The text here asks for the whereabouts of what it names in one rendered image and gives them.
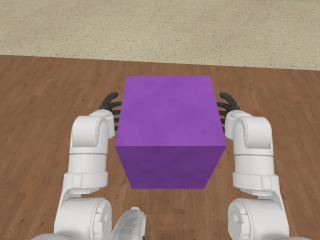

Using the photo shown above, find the right robot forearm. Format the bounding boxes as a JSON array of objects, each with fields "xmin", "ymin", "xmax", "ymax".
[{"xmin": 224, "ymin": 110, "xmax": 289, "ymax": 234}]

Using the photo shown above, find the robot left thigh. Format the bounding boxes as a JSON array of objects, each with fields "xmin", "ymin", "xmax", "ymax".
[{"xmin": 108, "ymin": 209, "xmax": 146, "ymax": 240}]

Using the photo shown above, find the robot left upper arm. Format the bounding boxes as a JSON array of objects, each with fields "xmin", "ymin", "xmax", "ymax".
[{"xmin": 31, "ymin": 197, "xmax": 112, "ymax": 240}]

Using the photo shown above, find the robot right hand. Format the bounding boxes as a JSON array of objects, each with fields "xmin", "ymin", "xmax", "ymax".
[{"xmin": 216, "ymin": 92, "xmax": 240, "ymax": 132}]

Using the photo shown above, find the left robot forearm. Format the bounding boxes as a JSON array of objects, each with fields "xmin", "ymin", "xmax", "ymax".
[{"xmin": 54, "ymin": 109, "xmax": 115, "ymax": 233}]

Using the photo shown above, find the carton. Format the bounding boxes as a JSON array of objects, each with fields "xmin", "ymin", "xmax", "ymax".
[{"xmin": 114, "ymin": 76, "xmax": 227, "ymax": 189}]

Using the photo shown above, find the robot left hand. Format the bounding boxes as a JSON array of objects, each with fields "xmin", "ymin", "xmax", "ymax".
[{"xmin": 99, "ymin": 92, "xmax": 122, "ymax": 131}]

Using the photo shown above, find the robot right upper arm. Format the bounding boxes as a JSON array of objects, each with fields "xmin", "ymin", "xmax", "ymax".
[{"xmin": 228, "ymin": 198, "xmax": 311, "ymax": 240}]

